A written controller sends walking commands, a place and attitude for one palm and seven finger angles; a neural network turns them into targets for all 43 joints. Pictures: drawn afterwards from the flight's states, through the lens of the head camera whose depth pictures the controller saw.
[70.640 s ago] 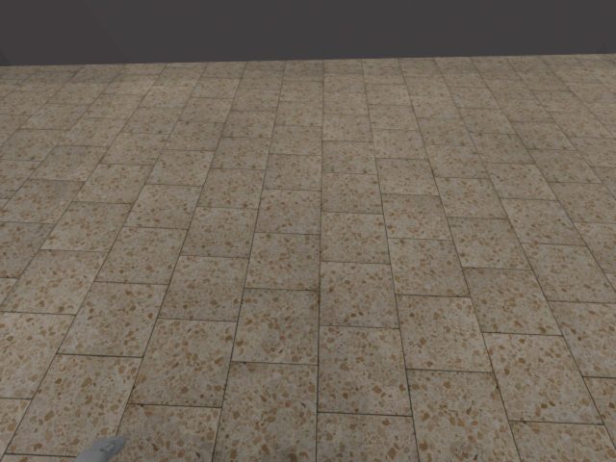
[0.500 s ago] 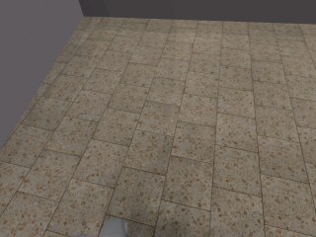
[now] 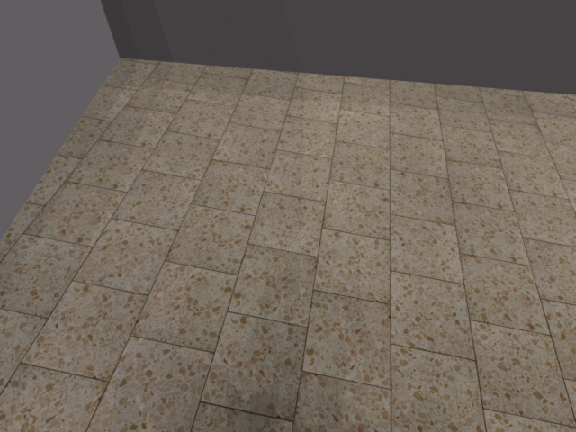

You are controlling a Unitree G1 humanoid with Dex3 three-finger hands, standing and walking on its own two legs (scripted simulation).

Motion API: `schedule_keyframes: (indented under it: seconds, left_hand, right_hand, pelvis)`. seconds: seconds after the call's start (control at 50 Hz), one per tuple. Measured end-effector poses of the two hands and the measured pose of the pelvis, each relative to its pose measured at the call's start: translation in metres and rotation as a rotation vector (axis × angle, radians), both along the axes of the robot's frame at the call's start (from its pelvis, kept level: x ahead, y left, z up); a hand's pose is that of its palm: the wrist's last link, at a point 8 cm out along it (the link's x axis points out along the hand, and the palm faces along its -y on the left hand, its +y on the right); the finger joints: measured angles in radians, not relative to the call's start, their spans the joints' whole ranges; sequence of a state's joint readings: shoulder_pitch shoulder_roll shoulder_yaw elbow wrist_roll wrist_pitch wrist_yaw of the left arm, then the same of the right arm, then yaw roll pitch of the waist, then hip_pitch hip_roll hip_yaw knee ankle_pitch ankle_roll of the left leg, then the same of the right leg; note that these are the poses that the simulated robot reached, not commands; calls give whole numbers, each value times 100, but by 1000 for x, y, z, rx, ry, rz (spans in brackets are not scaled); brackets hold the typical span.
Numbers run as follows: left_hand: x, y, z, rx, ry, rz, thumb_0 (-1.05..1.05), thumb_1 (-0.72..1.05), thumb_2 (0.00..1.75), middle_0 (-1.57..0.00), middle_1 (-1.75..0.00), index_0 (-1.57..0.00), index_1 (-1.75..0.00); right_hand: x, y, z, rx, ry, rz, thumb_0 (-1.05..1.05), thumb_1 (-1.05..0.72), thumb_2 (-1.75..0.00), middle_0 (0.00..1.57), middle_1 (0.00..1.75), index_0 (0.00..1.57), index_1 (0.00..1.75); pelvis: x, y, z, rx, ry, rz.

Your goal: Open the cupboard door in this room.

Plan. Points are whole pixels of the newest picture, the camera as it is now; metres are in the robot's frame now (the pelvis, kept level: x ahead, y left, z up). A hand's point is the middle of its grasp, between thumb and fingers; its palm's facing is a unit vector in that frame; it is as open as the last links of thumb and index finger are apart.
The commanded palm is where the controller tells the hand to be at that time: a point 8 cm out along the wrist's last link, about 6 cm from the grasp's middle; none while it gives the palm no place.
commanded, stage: turn to face it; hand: left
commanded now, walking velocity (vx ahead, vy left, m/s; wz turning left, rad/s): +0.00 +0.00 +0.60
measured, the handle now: out of the picture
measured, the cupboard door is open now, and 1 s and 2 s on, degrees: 43 43 43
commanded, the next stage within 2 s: none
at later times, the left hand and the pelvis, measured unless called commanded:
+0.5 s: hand (206, 347) +0.26 +0.16 -0.14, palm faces +0.21 -0.95 -0.22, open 7.3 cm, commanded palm none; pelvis +0.15 -0.04 +0.00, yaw +16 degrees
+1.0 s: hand out of the picture +0.08 +0.21 -0.17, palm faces +0.58 -0.77 -0.26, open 7.4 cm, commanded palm none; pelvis +0.16 -0.01 +0.00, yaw +35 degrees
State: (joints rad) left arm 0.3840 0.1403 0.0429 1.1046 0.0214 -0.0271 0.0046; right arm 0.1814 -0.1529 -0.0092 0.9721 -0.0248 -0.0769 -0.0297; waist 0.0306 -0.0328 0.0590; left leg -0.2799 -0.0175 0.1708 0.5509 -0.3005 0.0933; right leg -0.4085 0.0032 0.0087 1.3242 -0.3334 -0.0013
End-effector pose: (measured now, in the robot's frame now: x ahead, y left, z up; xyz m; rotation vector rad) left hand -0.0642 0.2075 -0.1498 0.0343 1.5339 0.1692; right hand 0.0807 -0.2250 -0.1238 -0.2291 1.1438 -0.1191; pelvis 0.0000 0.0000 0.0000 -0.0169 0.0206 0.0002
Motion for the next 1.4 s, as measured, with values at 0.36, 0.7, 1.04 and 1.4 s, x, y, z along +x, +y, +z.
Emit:
schedule_keyframes:
  seconds: [0.36,0.7,1.04,1.4]
  left_hand:
    - [318,14,28,141,-498,-67,1,92,89,-19,-30,-20,-30]
    - [206,9,28,207,-338,289,-1,94,89,-20,-30,-20,-30]
    - [114,41,18,219,-189,520,1,92,89,-19,-30,-20,-30]
    - [166,-28,48,327,-290,629,1,91,89,-20,-30,-20,-30]
  right_hand:
    - [-43,-20,-11,39,528,-107,0,-91,-90,20,30,21,30]
    - [267,-20,4,-25,53,335,0,-91,-90,19,30,20,30]
    - [307,74,14,-45,15,622,0,-91,-90,20,30,21,30]
    - [347,18,-22,-25,188,703,1,-91,-90,20,30,20,30]
  pelvis:
    - [132,-26,-6,20,10,185]
    - [161,-36,6,35,2,439]
    - [163,-6,6,-5,4,628]
    - [207,-59,6,62,9,857]
